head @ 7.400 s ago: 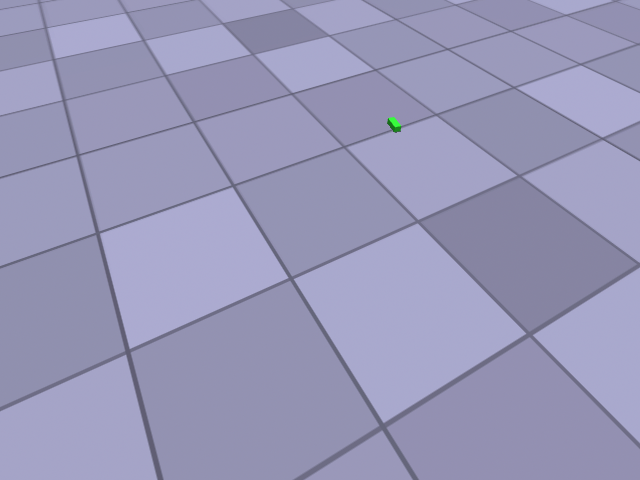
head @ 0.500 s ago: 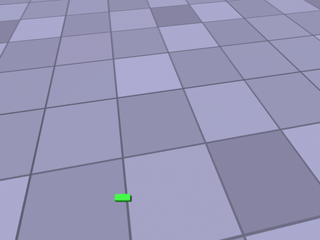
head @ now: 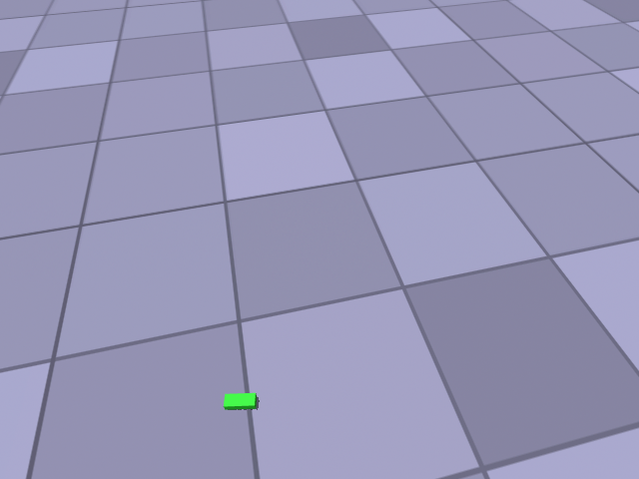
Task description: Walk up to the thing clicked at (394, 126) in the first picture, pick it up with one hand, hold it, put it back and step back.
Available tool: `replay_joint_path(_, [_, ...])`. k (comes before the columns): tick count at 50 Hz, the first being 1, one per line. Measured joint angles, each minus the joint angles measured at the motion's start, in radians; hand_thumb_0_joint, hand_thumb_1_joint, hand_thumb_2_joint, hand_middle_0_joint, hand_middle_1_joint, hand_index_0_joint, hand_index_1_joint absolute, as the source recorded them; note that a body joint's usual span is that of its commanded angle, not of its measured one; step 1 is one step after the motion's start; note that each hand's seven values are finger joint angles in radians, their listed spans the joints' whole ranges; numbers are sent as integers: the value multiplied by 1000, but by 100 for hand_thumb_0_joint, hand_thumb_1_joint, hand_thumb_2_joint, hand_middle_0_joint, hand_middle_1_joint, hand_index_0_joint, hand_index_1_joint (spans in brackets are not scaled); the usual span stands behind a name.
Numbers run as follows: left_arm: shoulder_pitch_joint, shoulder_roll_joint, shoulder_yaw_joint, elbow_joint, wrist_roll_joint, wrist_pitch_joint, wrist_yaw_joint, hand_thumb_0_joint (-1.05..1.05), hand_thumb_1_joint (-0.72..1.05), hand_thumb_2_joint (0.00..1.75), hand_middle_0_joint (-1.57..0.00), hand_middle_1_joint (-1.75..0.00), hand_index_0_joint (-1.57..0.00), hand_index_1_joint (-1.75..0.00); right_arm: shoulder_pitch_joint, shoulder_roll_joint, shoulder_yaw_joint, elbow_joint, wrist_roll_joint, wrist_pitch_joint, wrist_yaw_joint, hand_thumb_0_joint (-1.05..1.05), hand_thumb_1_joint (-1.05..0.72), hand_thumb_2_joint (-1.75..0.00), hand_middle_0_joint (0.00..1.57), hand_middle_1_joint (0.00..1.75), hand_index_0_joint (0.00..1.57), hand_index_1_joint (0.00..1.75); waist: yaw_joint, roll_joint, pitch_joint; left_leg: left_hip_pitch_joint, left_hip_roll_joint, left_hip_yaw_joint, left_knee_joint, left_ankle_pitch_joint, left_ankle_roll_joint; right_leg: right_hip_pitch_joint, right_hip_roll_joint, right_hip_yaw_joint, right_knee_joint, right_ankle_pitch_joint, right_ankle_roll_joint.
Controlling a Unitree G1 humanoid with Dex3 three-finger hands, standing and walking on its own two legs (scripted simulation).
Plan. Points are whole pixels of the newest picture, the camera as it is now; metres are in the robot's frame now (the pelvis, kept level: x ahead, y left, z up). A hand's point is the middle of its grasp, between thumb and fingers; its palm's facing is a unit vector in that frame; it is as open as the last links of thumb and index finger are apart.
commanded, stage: stand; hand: left
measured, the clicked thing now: (240, 401) +0.45 +0.27 -0.77
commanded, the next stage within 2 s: none
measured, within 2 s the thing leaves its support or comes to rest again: neither
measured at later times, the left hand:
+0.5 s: hand out of the picture +0.08 +0.25 -0.16, palm faces -0.01 -0.94 -0.34, open 7.4 cm
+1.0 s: hand out of the picture +0.06 +0.26 -0.16, palm faces -0.02 -0.94 -0.34, open 7.4 cm
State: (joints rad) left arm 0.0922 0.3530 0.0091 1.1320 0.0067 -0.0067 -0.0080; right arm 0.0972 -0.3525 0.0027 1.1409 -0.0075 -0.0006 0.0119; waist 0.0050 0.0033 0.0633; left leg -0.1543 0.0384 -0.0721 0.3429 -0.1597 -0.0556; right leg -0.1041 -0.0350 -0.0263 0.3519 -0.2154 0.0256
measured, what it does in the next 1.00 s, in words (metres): stands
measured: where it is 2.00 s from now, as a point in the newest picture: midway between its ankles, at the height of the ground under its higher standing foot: outside the picture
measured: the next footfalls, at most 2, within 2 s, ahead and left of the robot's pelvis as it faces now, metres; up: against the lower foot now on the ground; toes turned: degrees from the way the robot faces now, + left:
none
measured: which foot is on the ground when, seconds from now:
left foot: down 0.00-1.00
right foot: down 0.00-1.00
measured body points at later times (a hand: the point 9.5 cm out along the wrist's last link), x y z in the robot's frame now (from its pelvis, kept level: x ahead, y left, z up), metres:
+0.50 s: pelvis +0.00 +0.00 +0.00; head +0.02 +0.00 +0.45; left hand +0.08 +0.30 -0.13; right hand +0.08 -0.30 -0.13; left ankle +0.02 +0.16 -0.75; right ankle -0.01 -0.13 -0.75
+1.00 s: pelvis -0.01 +0.00 +0.00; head +0.00 +0.00 +0.45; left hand +0.07 +0.31 -0.13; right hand +0.06 -0.30 -0.13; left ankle +0.02 +0.16 -0.75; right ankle -0.01 -0.13 -0.75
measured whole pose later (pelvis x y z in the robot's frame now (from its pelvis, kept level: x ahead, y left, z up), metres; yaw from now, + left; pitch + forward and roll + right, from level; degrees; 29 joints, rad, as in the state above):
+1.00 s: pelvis -0.01 +0.00 +0.00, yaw -1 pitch -3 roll +0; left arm 0.12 0.36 0.01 1.13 0.01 0.00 -0.01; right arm 0.12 -0.35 0.01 1.13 -0.01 0.00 0.01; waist 0.01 0.00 0.06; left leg -0.14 0.04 -0.06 0.34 -0.16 -0.05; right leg -0.10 -0.03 -0.01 0.35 -0.21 0.03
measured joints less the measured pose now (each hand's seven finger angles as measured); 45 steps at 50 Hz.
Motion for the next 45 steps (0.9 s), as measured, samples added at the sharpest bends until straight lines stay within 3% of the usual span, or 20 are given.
replay_joint_path(45, [28,0,0,-6,0,2,0,1,91,90,-21,-30,-20,-30,14,-1,4,-10,2,0,-2,1,-90,-90,21,30,20,30,2,-4,-5,17,4,13,0,1,2,12,3,13,-4,8,1])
